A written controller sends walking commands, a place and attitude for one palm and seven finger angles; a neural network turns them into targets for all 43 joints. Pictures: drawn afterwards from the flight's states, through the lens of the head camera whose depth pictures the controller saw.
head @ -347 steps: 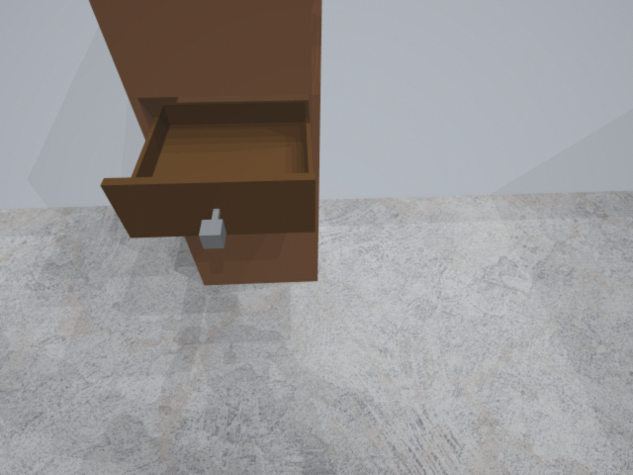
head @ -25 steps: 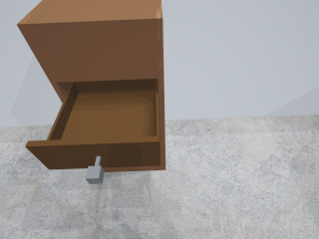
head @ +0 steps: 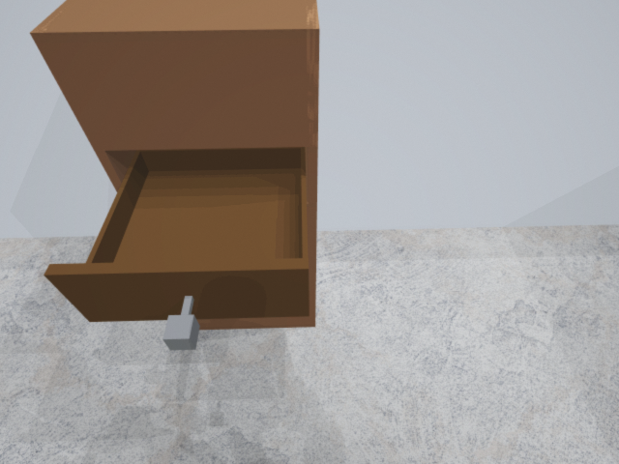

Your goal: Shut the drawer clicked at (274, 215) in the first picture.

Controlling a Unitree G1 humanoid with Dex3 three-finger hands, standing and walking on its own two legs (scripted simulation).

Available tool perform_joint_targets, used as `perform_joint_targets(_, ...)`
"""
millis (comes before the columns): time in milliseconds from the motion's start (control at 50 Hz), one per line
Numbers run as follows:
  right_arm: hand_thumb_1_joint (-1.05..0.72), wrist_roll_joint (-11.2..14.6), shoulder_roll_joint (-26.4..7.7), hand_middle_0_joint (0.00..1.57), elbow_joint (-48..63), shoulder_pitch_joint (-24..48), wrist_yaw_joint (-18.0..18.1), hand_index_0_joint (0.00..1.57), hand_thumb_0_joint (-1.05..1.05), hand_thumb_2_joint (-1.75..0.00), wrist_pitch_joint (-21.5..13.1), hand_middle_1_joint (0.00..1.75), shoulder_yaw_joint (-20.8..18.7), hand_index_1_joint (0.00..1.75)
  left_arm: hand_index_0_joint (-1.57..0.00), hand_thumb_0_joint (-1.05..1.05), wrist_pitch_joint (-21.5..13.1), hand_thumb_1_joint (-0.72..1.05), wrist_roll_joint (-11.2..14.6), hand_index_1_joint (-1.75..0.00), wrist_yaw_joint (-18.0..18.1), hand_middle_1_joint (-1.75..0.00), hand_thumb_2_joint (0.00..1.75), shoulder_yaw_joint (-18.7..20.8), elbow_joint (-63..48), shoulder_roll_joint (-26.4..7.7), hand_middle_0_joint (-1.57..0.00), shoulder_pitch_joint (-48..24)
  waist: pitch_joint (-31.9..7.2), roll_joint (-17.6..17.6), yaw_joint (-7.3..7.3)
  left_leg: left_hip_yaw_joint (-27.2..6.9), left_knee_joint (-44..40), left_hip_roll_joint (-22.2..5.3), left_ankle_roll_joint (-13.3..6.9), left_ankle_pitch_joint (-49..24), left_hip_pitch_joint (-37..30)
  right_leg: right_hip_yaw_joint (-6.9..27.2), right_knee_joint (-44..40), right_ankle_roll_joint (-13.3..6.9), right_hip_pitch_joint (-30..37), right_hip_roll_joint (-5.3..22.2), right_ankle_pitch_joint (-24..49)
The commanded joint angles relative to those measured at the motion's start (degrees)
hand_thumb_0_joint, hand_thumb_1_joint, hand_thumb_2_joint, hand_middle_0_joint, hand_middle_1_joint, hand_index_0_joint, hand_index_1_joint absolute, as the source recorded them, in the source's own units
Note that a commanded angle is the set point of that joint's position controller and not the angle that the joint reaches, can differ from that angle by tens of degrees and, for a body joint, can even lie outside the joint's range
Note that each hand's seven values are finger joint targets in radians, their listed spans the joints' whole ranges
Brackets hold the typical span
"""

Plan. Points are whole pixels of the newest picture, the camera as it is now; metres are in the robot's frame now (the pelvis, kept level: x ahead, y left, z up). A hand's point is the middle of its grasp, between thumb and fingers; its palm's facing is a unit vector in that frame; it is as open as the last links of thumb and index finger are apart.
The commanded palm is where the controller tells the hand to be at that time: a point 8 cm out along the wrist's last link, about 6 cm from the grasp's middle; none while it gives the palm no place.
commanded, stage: look again from close up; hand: left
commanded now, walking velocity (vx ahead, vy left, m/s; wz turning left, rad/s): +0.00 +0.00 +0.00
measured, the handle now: (184, 320) +0.33 +0.21 -0.06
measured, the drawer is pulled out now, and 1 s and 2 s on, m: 0.29 0.29 0.29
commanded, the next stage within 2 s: raise the hand and make a fist in 0.40 s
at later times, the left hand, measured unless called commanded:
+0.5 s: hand out of the picture +0.04 +0.20 -0.17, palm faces -0.03 -0.98 -0.20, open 7.4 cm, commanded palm +0.12 +0.25 -0.07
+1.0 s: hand out of the picture +0.14 +0.17 -0.05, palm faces +0.12 -0.99 -0.02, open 5.6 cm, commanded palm +0.13 +0.23 -0.03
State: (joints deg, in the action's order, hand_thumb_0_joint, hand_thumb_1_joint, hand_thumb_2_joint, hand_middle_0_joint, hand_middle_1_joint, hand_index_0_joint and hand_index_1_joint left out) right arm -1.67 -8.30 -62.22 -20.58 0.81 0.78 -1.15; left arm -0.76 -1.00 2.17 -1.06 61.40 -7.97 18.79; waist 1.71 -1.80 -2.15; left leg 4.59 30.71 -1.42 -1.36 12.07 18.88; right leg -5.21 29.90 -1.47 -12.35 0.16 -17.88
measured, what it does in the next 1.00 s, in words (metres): lowers itself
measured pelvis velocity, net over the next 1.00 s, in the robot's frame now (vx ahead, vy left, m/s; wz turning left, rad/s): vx -0.01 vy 0.00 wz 0.07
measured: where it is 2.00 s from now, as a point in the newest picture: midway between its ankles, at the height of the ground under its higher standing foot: outside the picture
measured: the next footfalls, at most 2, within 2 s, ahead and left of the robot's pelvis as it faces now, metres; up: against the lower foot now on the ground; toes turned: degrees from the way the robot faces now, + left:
none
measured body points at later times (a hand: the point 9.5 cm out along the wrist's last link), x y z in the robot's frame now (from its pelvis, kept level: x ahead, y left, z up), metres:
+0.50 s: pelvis +0.03 +0.03 +0.00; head +0.04 +0.04 +0.45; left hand +0.04 +0.26 -0.16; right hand +0.07 -0.20 -0.15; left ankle +0.05 +0.10 -0.73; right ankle -0.02 -0.10 -0.73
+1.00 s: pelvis -0.01 +0.00 -0.09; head +0.04 +0.01 +0.36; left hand +0.13 +0.22 -0.04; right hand +0.24 -0.22 -0.13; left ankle +0.05 +0.10 -0.73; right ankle +0.02 -0.08 -0.73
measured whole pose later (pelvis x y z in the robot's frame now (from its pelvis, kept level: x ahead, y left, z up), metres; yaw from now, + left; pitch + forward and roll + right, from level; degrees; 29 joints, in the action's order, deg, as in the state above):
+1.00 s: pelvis -0.01 +0.00 -0.09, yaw +4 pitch +12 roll -2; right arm 0.5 -14.8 -28.9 -8.5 0.0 -13.5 -2.2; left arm -31.7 11.4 -9.4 0.9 -3.8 -10.7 35.3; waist -7.4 0.2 2.4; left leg 0.3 67.3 -0.3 -1.7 26.8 53.0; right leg -7.9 66.4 -4.3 -47.6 -0.7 -31.5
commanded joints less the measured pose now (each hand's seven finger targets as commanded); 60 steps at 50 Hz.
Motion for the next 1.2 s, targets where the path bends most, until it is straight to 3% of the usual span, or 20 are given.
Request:
perform_joint_targets(0,-0.90,0.17,-3.88,0.20,3.93,-1.57,0.33,0.20,0.00,-0.90,-1.42,0.30,-0.69,0.30,-0.20,0.00,-0.74,0.90,0.09,-0.30,0.90,-0.30,0.90,1.66,-3.97,-6.82,-0.20,-0.54,2.22,5.09,0.10,-5.64,-1.25,-2.96,-0.04,1.62,-3.66,9.71,-10.10,-2.65,-9.88,8.06,-7.00)
perform_joint_targets(80,-0.90,0.62,-5.28,0.20,3.39,0.11,0.63,0.20,0.00,-0.90,-2.32,0.30,-0.31,0.30,-0.20,0.00,-0.80,0.90,0.13,-0.30,0.97,-0.30,0.90,1.53,-3.14,-6.50,-0.20,2.42,1.07,-1.66,2.25,-8.08,-5.48,-5.27,-1.54,-7.88,-3.28,6.25,-4.77,-0.69,-2.37,5.14,6.00)
perform_joint_targets(160,-0.90,0.78,-6.21,0.20,3.15,1.24,0.74,0.20,0.00,-0.90,-2.46,0.30,-0.22,0.30,-0.20,0.00,-0.67,0.90,0.18,-0.30,1.05,-0.30,0.90,1.30,-2.99,-6.64,-0.20,2.83,0.21,0.72,2.49,-7.11,-5.03,-5.41,-1.82,-14.47,-6.71,6.22,-4.69,-0.05,-0.89,5.29,9.98)
perform_joint_targets(220,-0.90,0.89,-6.63,0.20,2.97,2.73,0.63,0.20,0.00,-0.90,-2.13,0.30,-0.39,0.30,-0.20,0.00,-0.53,0.90,0.11,-0.30,1.02,-0.30,0.90,1.53,-3.12,-7.05,-0.20,1.70,1.84,2.99,2.14,-6.72,-6.53,-5.09,-1.57,-9.66,-6.78,6.49,-5.98,0.22,-1.54,5.72,8.25)
perform_joint_targets(460,-0.90,1.15,-8.22,0.20,2.25,6.28,0.44,0.20,0.00,-0.90,-2.08,0.30,-0.24,0.30,-0.20,0.00,-0.29,0.90,0.00,-0.30,0.78,-0.30,0.90,1.22,-2.30,-7.75,-0.20,1.38,-0.16,0.94,2.02,-6.19,-8.94,-5.15,-1.51,-12.05,-11.52,6.50,-7.85,1.14,0.44,6.21,9.99)
perform_joint_targets(480,-0.90,1.44,-9.64,0.20,5.77,6.76,0.38,0.20,0.00,-0.90,-2.56,0.30,-0.02,0.30,-0.20,0.00,-0.95,0.90,-0.80,-0.30,2.59,-0.30,0.90,1.11,-1.49,-7.42,-0.20,3.37,0.77,2.86,2.21,-6.72,0.68,-7.60,-0.56,-27.11,-9.70,8.12,-6.80,1.02,-1.80,6.91,18.81)
perform_joint_targets(500,-0.90,4.18,-17.32,0.20,25.57,5.09,1.42,0.20,0.00,-0.90,-10.10,0.30,-2.32,0.30,-0.22,0.00,-11.65,0.90,9.15,-0.32,3.26,-0.32,0.90,11.41,-91.52,-21.29,-0.22,-38.37,-29.80,-6.57,-3.26,-9.82,-4.01,-2.10,2.01,-28.01,-27.30,0.82,-0.54,0.01,-2.89,1.28,21.53)
perform_joint_targets(520,-0.90,3.43,-11.79,0.20,22.73,9.14,3.20,0.20,0.00,-0.90,-16.07,0.30,0.75,0.30,-0.24,0.00,-8.87,0.90,5.22,-0.34,4.50,-0.34,0.90,7.81,-76.87,-15.06,-0.24,-8.06,-27.44,-15.51,2.84,-11.46,-8.92,-6.10,3.30,-32.86,-33.79,1.58,7.86,-0.44,-7.85,0.29,5.55)
perform_joint_targets(540,-0.90,3.41,-11.68,0.20,18.96,9.47,3.56,0.20,0.00,-0.90,-17.59,0.30,-0.16,0.30,-0.26,0.00,-6.02,0.90,6.55,-0.37,7.07,-0.37,0.90,3.38,-71.32,-9.89,-0.26,-5.29,-21.53,-12.52,1.47,-10.28,-10.78,-5.00,5.64,-27.07,-25.47,1.52,9.83,-0.06,-10.10,0.07,-2.83)
perform_joint_targets(560,-0.90,4.07,-9.71,0.20,17.89,6.54,2.46,0.20,0.00,-0.90,-17.28,0.30,0.10,0.30,-0.28,0.00,-0.67,0.90,7.00,-0.39,6.14,-0.39,0.90,-4.87,-58.17,3.96,-0.28,10.52,-11.04,-6.70,-0.12,-10.86,-11.81,-5.03,3.94,-17.29,-19.93,1.40,9.96,0.60,-14.88,0.19,-4.70)
perform_joint_targets(580,-0.90,3.87,-12.12,0.20,22.79,7.90,1.69,0.20,0.00,-0.90,-17.53,0.30,-0.45,0.30,-0.30,0.00,-2.35,0.90,9.15,-0.41,5.12,-0.41,0.90,-4.72,-69.48,2.70,-0.30,-0.31,-4.36,-4.76,-0.51,-11.37,-11.07,-4.30,3.26,-8.17,-11.96,1.10,8.64,0.59,-14.94,0.88,-4.34)
perform_joint_targets(620,-0.90,2.71,-12.83,0.20,25.98,10.07,1.68,0.20,0.00,-0.90,-18.64,0.30,-1.23,0.30,-0.34,0.00,-7.98,0.90,8.48,-0.45,3.32,-0.45,0.90,-0.81,-65.95,-0.38,-0.34,2.24,0.21,1.98,-0.80,-10.97,-4.91,-1.67,2.02,6.62,-2.53,-0.37,3.10,0.03,-17.53,-0.07,-4.12)
perform_joint_targets(680,-0.90,1.97,-12.66,0.20,30.54,12.45,0.29,0.20,0.00,-0.90,-17.28,0.30,-1.72,0.30,-0.40,0.00,-17.28,0.90,11.07,-0.52,-3.50,-0.52,0.90,3.24,-54.70,1.10,-0.40,19.53,-4.43,13.01,3.23,-7.22,6.05,0.66,1.62,5.92,9.17,-1.25,6.88,-0.45,-21.20,-1.09,-5.23)
perform_joint_targets(720,-0.90,1.88,-12.54,0.20,33.16,15.53,-0.69,0.20,0.00,-0.90,-16.54,0.30,-2.57,0.30,-0.44,0.00,-26.23,0.90,13.24,-0.56,-10.20,-0.56,0.90,3.28,-55.74,0.95,-0.44,19.81,-3.16,21.38,4.07,-5.49,11.81,1.25,2.02,10.66,19.17,0.26,11.01,-0.20,-26.20,-0.77,-12.45)
perform_joint_targets(760,-0.90,2.11,-12.84,0.20,36.20,16.33,-2.16,0.20,0.00,-0.90,-16.46,0.30,-3.18,0.30,-0.48,0.00,-33.17,0.90,13.10,-0.60,-14.93,-0.60,0.90,2.30,-57.02,0.55,-0.48,18.31,-4.41,13.79,4.15,-4.49,16.32,1.78,1.99,12.19,22.95,2.25,15.32,-0.88,-29.03,-0.31,-13.96)
perform_joint_targets(820,-0.90,2.26,-12.03,0.20,40.44,16.51,-2.89,0.20,0.00,-0.90,-17.55,0.30,-3.22,0.30,-0.54,0.00,-38.18,0.90,12.51,-0.67,-16.84,-0.67,0.90,4.35,-68.63,-4.60,-0.54,12.56,-15.27,-4.53,4.81,-4.96,21.37,1.52,0.92,14.01,22.84,4.23,22.26,-1.65,-33.14,-0.40,-14.20)
perform_joint_targets(900,-0.90,2.30,-11.32,0.20,42.46,13.98,-0.88,0.20,0.00,-0.90,-17.49,0.30,-2.72,0.30,-0.62,0.00,-38.46,0.90,14.29,-0.75,-12.01,-0.75,0.90,7.50,-87.02,-8.93,-0.62,6.20,-22.56,-8.29,2.64,-7.72,23.04,0.87,-0.24,17.43,20.24,6.05,22.41,-1.42,-33.84,-0.64,-15.73)
perform_joint_targets(1020,-0.90,3.00,-11.53,0.20,41.23,11.47,1.03,0.20,0.00,-0.90,-16.65,0.30,-1.60,0.30,-0.74,0.00,-33.96,0.90,13.53,-0.88,-10.78,-0.88,0.90,2.99,-83.52,-6.08,-0.74,6.18,-16.31,-0.81,-1.37,-7.85,27.84,0.74,-1.22,14.73,26.66,8.10,19.37,-0.38,-35.00,-0.92,-16.15)
perform_joint_targets(1100,-0.90,4.34,-11.27,0.20,43.32,12.18,1.76,0.20,0.00,-0.90,-13.95,0.30,-1.44,0.30,-0.82,0.00,-23.01,0.90,13.85,-0.97,-16.00,-0.97,0.90,4.15,-76.45,-7.21,-0.82,16.37,-18.25,5.50,1.42,-6.37,27.39,1.60,-1.27,9.20,27.73,11.09,16.27,1.57,-25.23,0.62,-8.78)
perform_joint_targets(1180,-0.90,4.70,-9.56,0.20,44.02,13.64,2.83,0.20,0.00,-0.90,-11.00,0.30,-1.56,0.30,-0.90,0.00,-17.20,0.90,16.00,-1.06,-15.46,-1.06,0.90,13.02,-79.51,-10.91,-0.90,21.05,-22.32,8.47,4.60,-6.33,26.07,1.95,-0.79,3.13,26.44,12.89,16.77,4.56,-14.69,2.88,8.97)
